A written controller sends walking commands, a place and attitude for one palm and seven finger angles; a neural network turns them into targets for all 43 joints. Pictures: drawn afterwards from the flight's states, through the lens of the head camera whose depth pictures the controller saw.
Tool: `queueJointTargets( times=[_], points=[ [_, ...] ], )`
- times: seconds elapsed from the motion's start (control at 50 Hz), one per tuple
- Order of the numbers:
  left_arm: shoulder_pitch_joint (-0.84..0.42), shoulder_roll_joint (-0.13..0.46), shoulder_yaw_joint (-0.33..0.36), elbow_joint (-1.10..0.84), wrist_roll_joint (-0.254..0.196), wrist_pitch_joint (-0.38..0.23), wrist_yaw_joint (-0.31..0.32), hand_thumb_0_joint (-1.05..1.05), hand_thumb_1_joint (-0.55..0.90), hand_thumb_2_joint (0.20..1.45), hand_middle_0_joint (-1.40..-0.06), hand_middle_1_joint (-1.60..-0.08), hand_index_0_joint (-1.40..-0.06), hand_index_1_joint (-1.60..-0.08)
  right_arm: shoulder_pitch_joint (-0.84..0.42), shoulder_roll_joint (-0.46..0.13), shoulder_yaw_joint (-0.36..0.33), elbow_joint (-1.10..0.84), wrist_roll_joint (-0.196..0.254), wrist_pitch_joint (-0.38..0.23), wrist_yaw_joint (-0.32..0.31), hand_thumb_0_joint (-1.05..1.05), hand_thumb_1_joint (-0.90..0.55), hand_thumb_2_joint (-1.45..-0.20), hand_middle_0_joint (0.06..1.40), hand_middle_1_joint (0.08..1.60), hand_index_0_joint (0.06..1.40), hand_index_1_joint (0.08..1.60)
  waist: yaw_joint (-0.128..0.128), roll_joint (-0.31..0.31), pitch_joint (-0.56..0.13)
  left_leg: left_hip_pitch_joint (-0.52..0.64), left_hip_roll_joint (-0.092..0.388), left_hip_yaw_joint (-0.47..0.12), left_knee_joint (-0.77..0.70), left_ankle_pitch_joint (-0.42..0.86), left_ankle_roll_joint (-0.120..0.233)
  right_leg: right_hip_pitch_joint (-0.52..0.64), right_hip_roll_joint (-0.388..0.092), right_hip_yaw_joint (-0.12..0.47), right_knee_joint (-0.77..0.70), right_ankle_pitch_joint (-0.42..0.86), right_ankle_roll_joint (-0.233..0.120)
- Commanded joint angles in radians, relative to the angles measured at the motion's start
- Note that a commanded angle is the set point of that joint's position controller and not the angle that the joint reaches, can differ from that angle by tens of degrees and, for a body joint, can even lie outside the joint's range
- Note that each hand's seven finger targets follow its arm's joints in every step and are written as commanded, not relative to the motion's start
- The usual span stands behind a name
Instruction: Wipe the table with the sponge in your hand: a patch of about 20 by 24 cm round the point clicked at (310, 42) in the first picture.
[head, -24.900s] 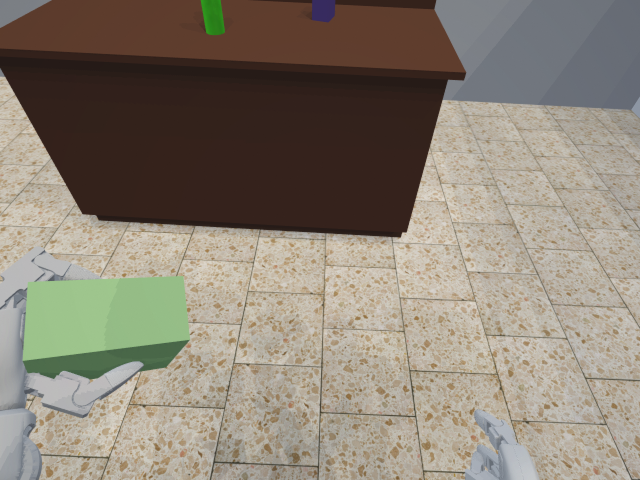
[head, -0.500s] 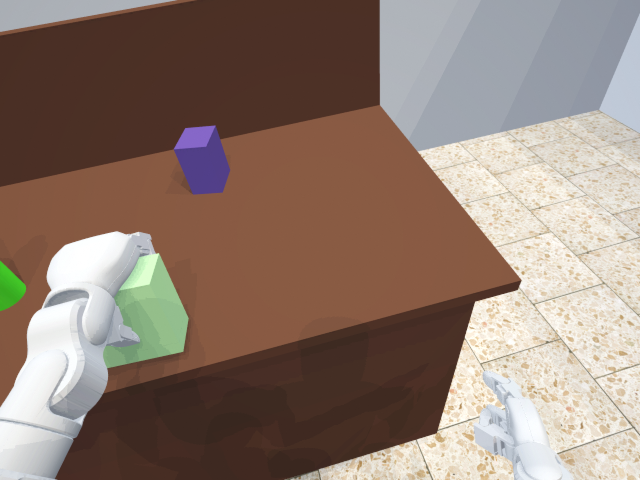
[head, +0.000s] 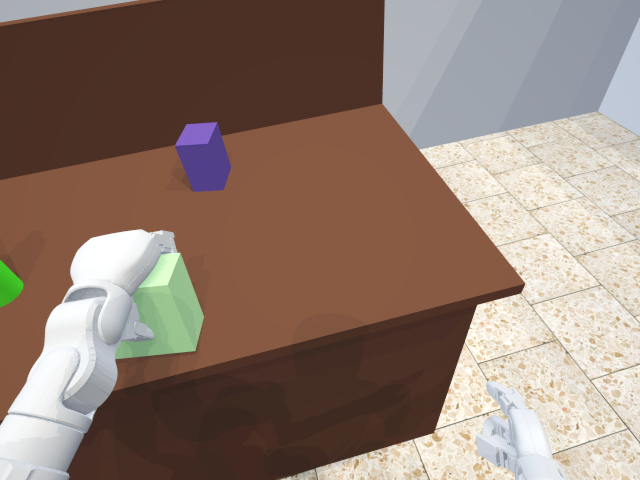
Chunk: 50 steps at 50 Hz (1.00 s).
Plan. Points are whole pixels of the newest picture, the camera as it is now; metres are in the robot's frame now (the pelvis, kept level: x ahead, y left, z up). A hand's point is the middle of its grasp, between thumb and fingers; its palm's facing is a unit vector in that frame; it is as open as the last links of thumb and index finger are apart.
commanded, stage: move the sponge above the wiping area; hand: left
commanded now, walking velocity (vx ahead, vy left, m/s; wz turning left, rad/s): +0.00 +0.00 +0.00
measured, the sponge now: (148, 317) +0.27 +0.28 +0.07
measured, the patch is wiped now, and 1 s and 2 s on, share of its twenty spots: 0.05 0.05 0.05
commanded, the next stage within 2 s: none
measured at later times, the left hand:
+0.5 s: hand (140, 284) +0.28 +0.26 +0.13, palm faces +0.02 -0.03 -1.00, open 10.2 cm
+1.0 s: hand (129, 273) +0.28 +0.27 +0.15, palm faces +0.10 -0.01 -0.99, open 10.2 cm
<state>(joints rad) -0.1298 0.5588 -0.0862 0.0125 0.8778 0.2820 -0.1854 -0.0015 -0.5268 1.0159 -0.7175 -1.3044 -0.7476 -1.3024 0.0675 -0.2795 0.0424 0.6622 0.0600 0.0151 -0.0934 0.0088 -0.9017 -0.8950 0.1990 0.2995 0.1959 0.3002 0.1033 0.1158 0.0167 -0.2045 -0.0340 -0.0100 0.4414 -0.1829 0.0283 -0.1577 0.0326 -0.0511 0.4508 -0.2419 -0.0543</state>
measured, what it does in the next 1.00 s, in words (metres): stands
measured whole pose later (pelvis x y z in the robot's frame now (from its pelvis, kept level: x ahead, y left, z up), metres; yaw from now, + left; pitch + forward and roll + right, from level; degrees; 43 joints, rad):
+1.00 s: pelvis +0.00 -0.01 +0.00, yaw +0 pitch -4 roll +0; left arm -0.11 0.59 -0.05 -0.04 0.87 0.20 -0.06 0.00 -0.52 1.01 -0.72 -1.31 -0.75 -1.31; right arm 0.08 -0.27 0.03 0.69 0.05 0.01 -0.09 0.01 -0.90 -0.90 0.20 0.30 0.20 0.30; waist 0.13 0.10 0.02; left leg -0.17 -0.02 -0.01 0.44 -0.19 0.01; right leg -0.12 0.05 -0.05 0.42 -0.23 -0.07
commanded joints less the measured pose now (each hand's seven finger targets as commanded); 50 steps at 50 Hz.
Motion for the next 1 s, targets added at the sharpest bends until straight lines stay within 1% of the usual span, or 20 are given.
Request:
queueJointTargets(
  times=[0.0,0.08,0.1,0.14,0.22,0.3,0.38,0.42,0.48,0.52,0.58,0.6,0.66,0.7,0.76,0.8,0.86,0.88,0.94,0.98],
  points=[
    [-0.417,0.369,0.311,-0.309,0.044,-0.101,0.170,0.000,0.100,1.300,-1.200,-1.600,-1.200,-1.600,-0.170,-0.054,-0.028,-0.149,-0.026,-0.086,-0.008,0.000,-0.900,-0.900,0.200,0.300,0.200,0.300,0.026,0.033,-0.313,0.174,-0.003,-0.073,-0.042,0.216,0.013,0.048,-0.010,0.102,-0.084,0.178,-0.042],
    [-0.343,0.338,0.332,-0.165,0.016,0.034,0.227,0.000,0.100,1.300,-1.200,-1.600,-1.200,-1.600,-0.222,-0.081,-0.036,-0.126,-0.009,-0.050,0.028,0.000,-0.900,-0.900,0.200,0.300,0.200,0.300,0.054,0.054,-0.215,0.097,0.006,-0.069,-0.063,0.195,-0.017,0.034,-0.018,0.138,-0.092,0.162,-0.054],
    [-0.305,0.273,0.275,-0.138,-0.007,0.069,0.215,0.000,0.100,1.300,-1.200,-1.600,-1.200,-1.600,-0.211,-0.085,-0.037,-0.131,-0.009,-0.035,0.032,0.000,-0.900,-0.900,0.200,0.300,0.200,0.300,0.046,-0.017,-0.217,0.074,0.010,-0.052,-0.066,0.193,-0.016,0.056,-0.026,0.101,-0.090,0.178,-0.040],
    [-0.223,0.257,0.245,-0.115,-0.027,0.122,0.179,0.000,0.100,1.300,-1.200,-1.600,-1.200,-1.600,-0.231,-0.095,-0.035,-0.146,-0.002,-0.015,0.036,0.000,-0.900,-0.900,0.200,0.300,0.200,0.300,0.039,-0.085,-0.204,0.052,0.005,-0.042,-0.066,0.174,-0.011,0.061,-0.029,0.101,-0.093,0.191,-0.022],
    [-0.195,0.174,0.119,-0.113,-0.029,0.190,0.079,0.000,0.100,1.300,-1.200,-1.600,-1.200,-1.600,-0.249,-0.096,-0.021,-0.173,0.022,0.001,0.035,0.000,-0.900,-0.900,0.200,0.300,0.200,0.300,-0.001,-0.130,-0.170,0.043,0.007,-0.036,-0.057,0.117,0.005,0.010,-0.030,0.085,-0.094,0.154,-0.003],
    [-0.330,0.182,0.052,-0.257,0.021,0.134,0.015,0.000,0.100,1.300,-1.200,-1.600,-1.200,-1.600,-0.254,-0.082,-0.014,-0.200,0.017,-0.024,0.025,0.000,-0.900,-0.900,0.200,0.300,0.200,0.300,-0.025,-0.082,-0.251,0.108,0.000,-0.051,-0.029,0.111,0.027,0.003,-0.028,0.085,-0.081,0.133,-0.007],
    [-0.475,0.384,0.238,-0.407,0.053,-0.036,0.075,0.000,0.100,1.300,-1.200,-1.600,-1.200,-1.600,-0.225,-0.066,-0.013,-0.187,-0.005,-0.064,-0.006,0.000,-0.900,-0.900,0.200,0.300,0.200,0.300,-0.004,-0.022,-0.306,0.184,-0.003,-0.079,-0.037,0.120,0.032,0.015,-0.006,0.120,-0.098,0.099,-0.022],
    [-0.444,0.355,0.260,-0.351,0.060,-0.079,0.141,0.000,0.100,1.300,-1.200,-1.600,-1.200,-1.600,-0.183,-0.052,-0.021,-0.157,-0.019,-0.083,-0.015,0.000,-0.900,-0.900,0.200,0.300,0.200,0.300,0.012,0.000,-0.292,0.193,-0.004,-0.075,-0.050,0.156,0.022,0.011,-0.002,0.100,-0.104,0.102,-0.031],
    [-0.448,0.383,0.323,-0.200,0.042,-0.031,0.195,0.000,0.100,1.300,-1.200,-1.600,-1.200,-1.600,-0.193,-0.074,-0.026,-0.119,-0.008,-0.068,0.000,0.000,-0.900,-0.900,0.200,0.300,0.200,0.300,0.024,0.057,-0.206,0.140,-0.007,-0.081,-0.071,0.132,0.000,0.003,-0.002,0.139,-0.126,0.094,-0.053],
    [-0.446,0.313,0.267,-0.110,0.022,0.029,0.209,0.000,0.100,1.300,-1.200,-1.600,-1.200,-1.600,-0.202,-0.079,-0.030,-0.106,-0.002,-0.049,0.013,0.000,-0.900,-0.900,0.200,0.300,0.200,0.300,0.021,0.002,-0.202,0.099,-0.003,-0.056,-0.071,0.141,-0.008,0.016,-0.016,0.110,-0.121,0.109,-0.040],
    [-0.360,0.288,0.235,-0.062,0.010,0.122,0.174,0.000,0.100,1.300,-1.200,-1.600,-1.200,-1.600,-0.249,-0.092,-0.023,-0.126,0.007,-0.029,0.027,0.000,-0.900,-0.900,0.200,0.300,0.200,0.300,0.035,-0.003,-0.208,0.066,-0.007,-0.051,-0.081,0.140,-0.012,0.049,-0.021,0.125,-0.107,0.131,-0.038],
    [-0.305,0.228,0.179,-0.056,-0.004,0.148,0.144,0.000,0.100,1.300,-1.200,-1.600,-1.200,-1.600,-0.246,-0.094,-0.025,-0.143,0.006,-0.021,0.029,0.000,-0.900,-0.900,0.200,0.300,0.200,0.300,0.030,-0.053,-0.214,0.056,-0.005,-0.041,-0.071,0.155,-0.005,0.068,-0.028,0.100,-0.100,0.175,-0.028],
    [-0.220,0.205,0.126,-0.095,-0.009,0.184,0.054,0.000,0.100,1.300,-1.200,-1.600,-1.200,-1.600,-0.246,-0.098,-0.027,-0.168,0.015,-0.002,0.038,0.000,-0.900,-0.900,0.200,0.300,0.200,0.300,0.007,-0.118,-0.244,0.056,-0.003,-0.035,-0.038,0.172,0.010,0.076,-0.037,0.098,-0.078,0.244,-0.006],
    [-0.197,0.195,0.098,-0.118,-0.004,0.177,0.000,0.000,0.100,1.300,-1.200,-1.600,-1.200,-1.600,-0.245,-0.096,-0.018,-0.186,0.017,-0.002,0.039,0.000,-0.900,-0.900,0.200,0.300,0.200,0.300,-0.006,-0.145,-0.231,0.056,-0.002,-0.033,-0.026,0.160,0.021,0.058,-0.034,0.089,-0.074,0.242,0.000],
    [-0.270,0.294,0.170,-0.242,0.014,0.077,-0.020,0.000,0.100,1.300,-1.200,-1.600,-1.200,-1.600,-0.227,-0.086,-0.018,-0.194,0.009,-0.015,0.027,0.000,-0.900,-0.900,0.200,0.300,0.200,0.300,-0.014,-0.147,-0.258,0.092,-0.007,-0.041,-0.010,0.137,0.036,0.040,-0.035,0.096,-0.076,0.202,0.007],
    [-0.342,0.342,0.223,-0.372,0.022,-0.019,0.018,0.000,0.100,1.300,-1.200,-1.600,-1.200,-1.600,-0.224,-0.063,-0.010,-0.208,-0.005,-0.044,0.009,0.000,-0.900,-0.900,0.200,0.300,0.200,0.300,0.005,-0.085,-0.303,0.148,-0.012,-0.049,-0.011,0.161,0.041,0.046,-0.027,0.093,-0.076,0.178,-0.006],
    [-0.387,0.402,0.321,-0.344,0.036,-0.103,0.117,0.000,0.100,1.300,-1.200,-1.600,-1.200,-1.600,-0.171,-0.064,-0.025,-0.162,-0.017,-0.065,-0.007,0.000,-0.900,-0.900,0.200,0.300,0.200,0.300,0.012,-0.006,-0.250,0.172,-0.012,-0.063,-0.028,0.169,0.026,0.005,-0.010,0.117,-0.114,0.136,-0.025],
    [-0.403,0.462,0.385,-0.357,0.039,-0.104,0.153,0.000,0.100,1.300,-1.200,-1.600,-1.200,-1.600,-0.187,-0.070,-0.028,-0.156,-0.019,-0.074,-0.008,0.000,-0.900,-0.900,0.200,0.300,0.200,0.300,0.029,0.066,-0.239,0.171,-0.013,-0.075,-0.037,0.153,0.021,0.006,-0.003,0.162,-0.128,0.109,-0.045],
    [-0.449,0.346,0.310,-0.201,0.028,-0.046,0.224,0.000,0.100,1.300,-1.200,-1.600,-1.200,-1.600,-0.171,-0.074,-0.042,-0.121,-0.011,-0.063,0.003,0.000,-0.900,-0.900,0.200,0.300,0.200,0.300,0.016,0.063,-0.203,0.131,-0.006,-0.058,-0.051,0.145,0.002,0.000,-0.012,0.127,-0.134,0.099,-0.046],
    [-0.423,0.362,0.325,-0.142,0.010,0.017,0.236,0.000,0.100,1.300,-1.200,-1.600,-1.200,-1.600,-0.210,-0.086,-0.041,-0.112,0.001,-0.056,0.014,0.000,-0.900,-0.900,0.200,0.300,0.200,0.300,0.029,0.052,-0.209,0.110,-0.009,-0.058,-0.061,0.135,-0.008,0.021,-0.013,0.156,-0.128,0.096,-0.050]
  ],
)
